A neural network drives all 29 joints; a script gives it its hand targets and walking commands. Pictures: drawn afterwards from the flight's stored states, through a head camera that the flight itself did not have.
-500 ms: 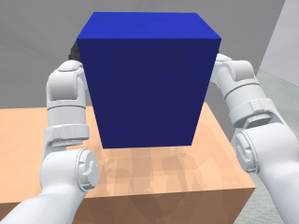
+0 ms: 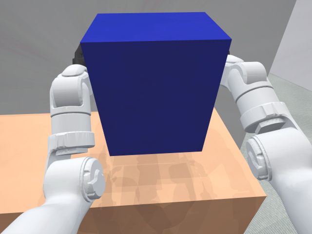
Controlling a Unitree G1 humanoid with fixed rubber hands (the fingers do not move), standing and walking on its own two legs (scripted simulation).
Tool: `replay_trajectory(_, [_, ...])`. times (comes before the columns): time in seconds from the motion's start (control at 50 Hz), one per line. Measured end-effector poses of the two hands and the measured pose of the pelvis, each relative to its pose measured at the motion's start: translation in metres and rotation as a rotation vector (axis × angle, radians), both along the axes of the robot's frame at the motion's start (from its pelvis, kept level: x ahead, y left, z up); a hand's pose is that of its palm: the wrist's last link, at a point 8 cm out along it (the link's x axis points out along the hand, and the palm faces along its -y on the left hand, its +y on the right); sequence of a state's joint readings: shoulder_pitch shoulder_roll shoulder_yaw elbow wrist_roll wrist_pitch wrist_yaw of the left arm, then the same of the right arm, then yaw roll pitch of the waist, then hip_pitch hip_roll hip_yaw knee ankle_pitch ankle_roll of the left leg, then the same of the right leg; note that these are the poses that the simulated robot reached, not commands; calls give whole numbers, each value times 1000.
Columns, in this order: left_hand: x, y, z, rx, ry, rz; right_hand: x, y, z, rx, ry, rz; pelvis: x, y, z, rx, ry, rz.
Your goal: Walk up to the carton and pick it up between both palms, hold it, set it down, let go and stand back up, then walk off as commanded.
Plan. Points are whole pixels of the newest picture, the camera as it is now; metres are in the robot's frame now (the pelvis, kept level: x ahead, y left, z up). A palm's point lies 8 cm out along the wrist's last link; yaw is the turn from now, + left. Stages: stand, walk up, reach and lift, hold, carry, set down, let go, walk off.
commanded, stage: hold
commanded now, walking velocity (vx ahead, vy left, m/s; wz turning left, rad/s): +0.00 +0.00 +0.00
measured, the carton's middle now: (154, 88) +0.35 +0.00 +0.27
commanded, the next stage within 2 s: none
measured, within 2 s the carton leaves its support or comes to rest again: neither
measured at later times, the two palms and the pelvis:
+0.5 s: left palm (80, 71) +0.36 +0.17 +0.31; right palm (220, 64) +0.37 -0.15 +0.31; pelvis +0.00 +0.00 +0.00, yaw +0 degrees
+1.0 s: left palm (82, 75) +0.37 +0.17 +0.30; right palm (219, 69) +0.37 -0.15 +0.30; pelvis +0.00 +0.00 +0.00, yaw +0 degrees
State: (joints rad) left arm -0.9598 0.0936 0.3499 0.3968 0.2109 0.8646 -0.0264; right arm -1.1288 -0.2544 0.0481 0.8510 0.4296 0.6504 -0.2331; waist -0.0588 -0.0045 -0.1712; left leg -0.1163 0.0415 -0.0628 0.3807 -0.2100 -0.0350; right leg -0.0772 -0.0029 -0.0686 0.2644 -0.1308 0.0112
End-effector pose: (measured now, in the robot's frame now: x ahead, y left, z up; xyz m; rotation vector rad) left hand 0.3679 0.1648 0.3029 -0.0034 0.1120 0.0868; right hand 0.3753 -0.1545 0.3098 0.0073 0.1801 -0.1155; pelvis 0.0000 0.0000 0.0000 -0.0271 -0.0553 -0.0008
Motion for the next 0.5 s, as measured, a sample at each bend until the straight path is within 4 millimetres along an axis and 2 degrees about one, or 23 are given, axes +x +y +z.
replay_trajectory(0.24, [-3, 2, -6, 0, 13, 0, -3, 2, -10, 2, 13, 1, -3, 1, 0, 1, -9, -3])
replay_trajectory(0.5, [-4, 3, 6, 2, -6, 2, -4, 3, 2, 8, -4, 0, -4, 1, 0, 1, 7, -2])
